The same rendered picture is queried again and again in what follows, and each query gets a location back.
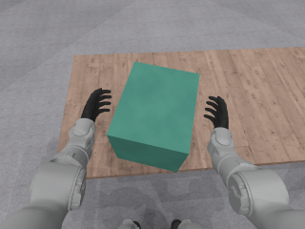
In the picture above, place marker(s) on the right robot foot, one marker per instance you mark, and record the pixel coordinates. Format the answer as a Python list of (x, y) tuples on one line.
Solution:
[(175, 224)]

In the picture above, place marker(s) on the left robot upper arm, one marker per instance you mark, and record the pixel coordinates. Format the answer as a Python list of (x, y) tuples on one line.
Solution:
[(58, 188)]

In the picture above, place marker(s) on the robot left hand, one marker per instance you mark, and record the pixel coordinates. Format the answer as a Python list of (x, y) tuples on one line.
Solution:
[(91, 109)]

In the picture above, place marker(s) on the left robot shin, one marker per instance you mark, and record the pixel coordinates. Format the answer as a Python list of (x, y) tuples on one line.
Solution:
[(127, 221)]

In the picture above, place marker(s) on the right robot upper arm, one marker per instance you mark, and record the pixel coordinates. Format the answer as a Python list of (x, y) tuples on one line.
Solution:
[(261, 197)]

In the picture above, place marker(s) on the robot right hand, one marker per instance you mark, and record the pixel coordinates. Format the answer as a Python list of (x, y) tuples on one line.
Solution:
[(221, 118)]

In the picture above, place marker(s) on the robot left forearm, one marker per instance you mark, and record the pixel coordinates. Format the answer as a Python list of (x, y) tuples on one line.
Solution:
[(78, 150)]

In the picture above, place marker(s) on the robot right forearm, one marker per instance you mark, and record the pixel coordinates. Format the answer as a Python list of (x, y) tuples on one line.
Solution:
[(225, 159)]

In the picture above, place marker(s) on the table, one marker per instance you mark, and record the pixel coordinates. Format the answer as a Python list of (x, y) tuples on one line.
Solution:
[(264, 92)]

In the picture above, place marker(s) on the carton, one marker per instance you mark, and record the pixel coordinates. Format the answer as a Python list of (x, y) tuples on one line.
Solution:
[(153, 121)]

